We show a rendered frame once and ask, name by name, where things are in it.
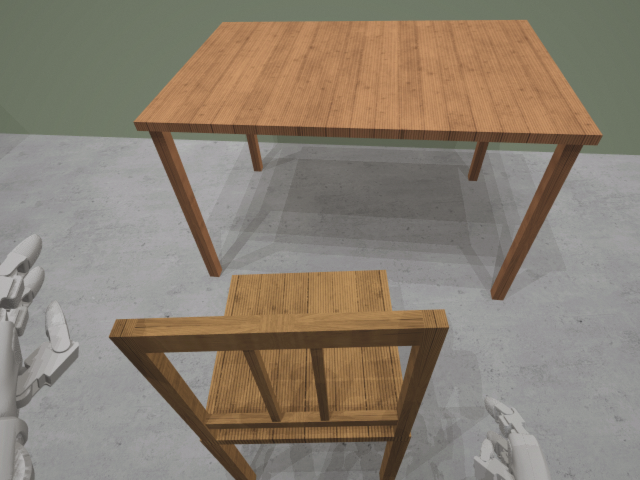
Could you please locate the table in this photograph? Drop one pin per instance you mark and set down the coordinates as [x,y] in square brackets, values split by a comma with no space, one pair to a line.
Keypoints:
[450,80]

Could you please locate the robot left hand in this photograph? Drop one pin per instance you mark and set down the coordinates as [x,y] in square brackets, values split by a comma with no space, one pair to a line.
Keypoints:
[18,288]

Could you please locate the robot right hand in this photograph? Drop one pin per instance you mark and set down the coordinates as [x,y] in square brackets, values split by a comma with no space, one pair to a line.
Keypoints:
[521,456]

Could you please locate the left robot forearm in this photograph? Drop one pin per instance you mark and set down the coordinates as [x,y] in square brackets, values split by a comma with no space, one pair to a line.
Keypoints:
[15,461]

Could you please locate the chair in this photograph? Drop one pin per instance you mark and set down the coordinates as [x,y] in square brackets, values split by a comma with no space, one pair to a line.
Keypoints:
[301,358]

